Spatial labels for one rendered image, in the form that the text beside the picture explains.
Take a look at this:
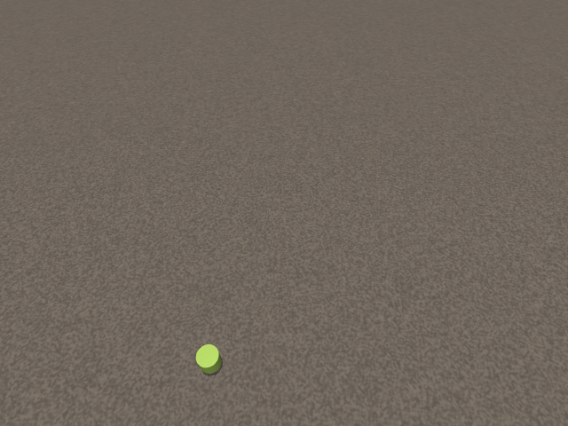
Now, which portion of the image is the tin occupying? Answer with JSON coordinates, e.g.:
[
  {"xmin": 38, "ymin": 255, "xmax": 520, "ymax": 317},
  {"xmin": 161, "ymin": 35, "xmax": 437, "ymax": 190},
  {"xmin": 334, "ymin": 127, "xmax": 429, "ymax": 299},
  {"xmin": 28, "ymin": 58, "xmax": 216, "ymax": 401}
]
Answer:
[{"xmin": 196, "ymin": 344, "xmax": 222, "ymax": 374}]

